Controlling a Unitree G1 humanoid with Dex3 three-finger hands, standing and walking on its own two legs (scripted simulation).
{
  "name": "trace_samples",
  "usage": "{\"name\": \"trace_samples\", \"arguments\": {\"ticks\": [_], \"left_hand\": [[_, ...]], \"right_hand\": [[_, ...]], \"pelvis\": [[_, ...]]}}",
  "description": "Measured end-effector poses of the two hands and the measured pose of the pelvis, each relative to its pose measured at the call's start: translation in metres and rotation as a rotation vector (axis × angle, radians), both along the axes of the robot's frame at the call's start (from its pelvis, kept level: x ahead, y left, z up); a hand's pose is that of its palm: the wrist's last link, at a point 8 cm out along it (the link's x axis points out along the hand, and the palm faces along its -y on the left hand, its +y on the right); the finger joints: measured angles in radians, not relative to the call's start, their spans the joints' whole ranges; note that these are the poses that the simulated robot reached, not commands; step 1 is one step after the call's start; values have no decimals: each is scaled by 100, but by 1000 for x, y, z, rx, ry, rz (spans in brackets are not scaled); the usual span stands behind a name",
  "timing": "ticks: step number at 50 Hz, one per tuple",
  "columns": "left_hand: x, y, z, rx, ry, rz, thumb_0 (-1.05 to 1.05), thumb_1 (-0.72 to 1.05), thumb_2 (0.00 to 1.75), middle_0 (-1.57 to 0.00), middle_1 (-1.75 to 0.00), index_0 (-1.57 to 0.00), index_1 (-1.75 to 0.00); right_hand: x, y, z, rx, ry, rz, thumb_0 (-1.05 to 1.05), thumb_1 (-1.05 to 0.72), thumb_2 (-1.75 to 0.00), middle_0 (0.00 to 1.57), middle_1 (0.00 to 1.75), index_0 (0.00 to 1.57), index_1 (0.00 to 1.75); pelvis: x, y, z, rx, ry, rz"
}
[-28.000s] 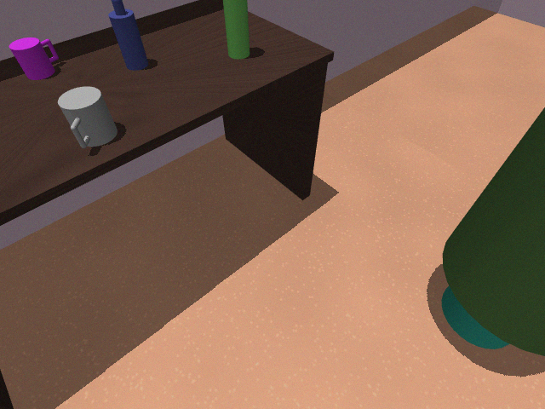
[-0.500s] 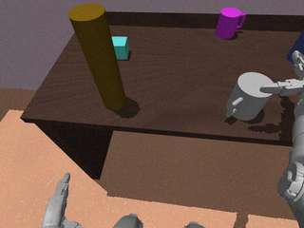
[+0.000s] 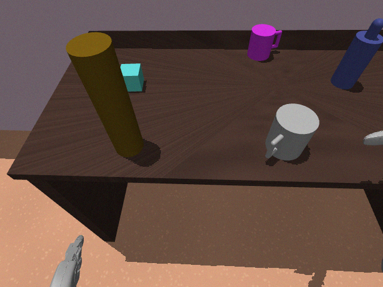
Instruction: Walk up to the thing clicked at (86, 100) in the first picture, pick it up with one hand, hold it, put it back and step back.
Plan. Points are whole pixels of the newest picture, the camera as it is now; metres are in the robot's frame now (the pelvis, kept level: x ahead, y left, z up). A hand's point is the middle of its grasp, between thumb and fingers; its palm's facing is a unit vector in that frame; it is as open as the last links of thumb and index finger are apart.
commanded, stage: sink last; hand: right
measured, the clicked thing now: (285, 136) +0.44 -0.20 +0.03
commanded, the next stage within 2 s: home in 0.90 s
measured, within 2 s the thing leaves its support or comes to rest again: neither
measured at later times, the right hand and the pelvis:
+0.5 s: hand out of the picture +0.18 -0.26 +0.12, palm faces +0.36 +0.84 -0.40, open 17.6 cm; pelvis +0.00 +0.00 +0.00, yaw -2 degrees
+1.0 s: hand out of the picture +0.16 -0.28 +0.16, palm faces +0.48 +0.75 -0.45, open 17.6 cm; pelvis -0.03 +0.02 +0.00, yaw -3 degrees
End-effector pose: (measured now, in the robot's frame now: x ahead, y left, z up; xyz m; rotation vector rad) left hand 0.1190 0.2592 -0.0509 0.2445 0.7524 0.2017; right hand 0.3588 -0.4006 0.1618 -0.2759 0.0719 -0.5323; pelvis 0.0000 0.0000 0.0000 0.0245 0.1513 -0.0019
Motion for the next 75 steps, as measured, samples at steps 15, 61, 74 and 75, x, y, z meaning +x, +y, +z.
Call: {"name": "trace_samples", "arguments": {"ticks": [15,61,74,75], "left_hand": [[45,-3,0,-84,-83,41,-1,-53,7,-6,-5,-5,-5],[21,-29,-5,-111,-146,-65,-1,-25,33,-10,-14,-10,-14],[25,-26,-12,-59,-77,-60,0,49,69,-17,-23,-17,-24],[27,-27,-12,-55,-78,-62,0,54,71,-17,-24,-17,-24]], "right_hand": [[-130,68,-23,-105,-3,163,-1,56,-4,7,6,7,6],[-246,104,-45,-121,-13,115,-1,59,-3,5,5,6,5],[-246,150,-165,181,384,200,-1,56,-4,6,5,6,5],[-244,154,-174,199,410,209,-1,56,-4,6,5,6,5]], "pelvis": [[20,-6,5,-7,-86,-11],[-22,11,4,-32,-163,-36],[-14,7,3,-23,-120,-36],[-14,7,2,-23,-115,-36]]}}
